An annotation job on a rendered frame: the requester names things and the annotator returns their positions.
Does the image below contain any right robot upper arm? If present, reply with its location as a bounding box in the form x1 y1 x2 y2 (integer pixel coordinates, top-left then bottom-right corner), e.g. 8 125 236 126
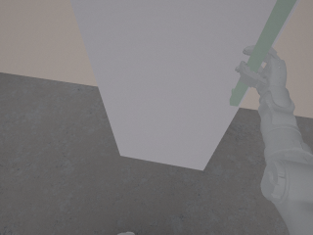
260 159 313 235

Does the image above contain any fridge door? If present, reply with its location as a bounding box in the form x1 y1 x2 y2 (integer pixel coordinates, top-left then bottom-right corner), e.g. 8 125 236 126
69 0 300 170

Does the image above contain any right robot forearm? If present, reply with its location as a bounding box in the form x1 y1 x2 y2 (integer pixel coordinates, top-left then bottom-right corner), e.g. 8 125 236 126
258 85 313 165

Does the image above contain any right robot hand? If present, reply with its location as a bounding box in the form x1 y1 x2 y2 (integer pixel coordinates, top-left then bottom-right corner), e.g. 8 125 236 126
235 45 287 96

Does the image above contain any handle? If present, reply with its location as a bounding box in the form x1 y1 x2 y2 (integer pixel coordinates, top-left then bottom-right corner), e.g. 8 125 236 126
229 0 296 107

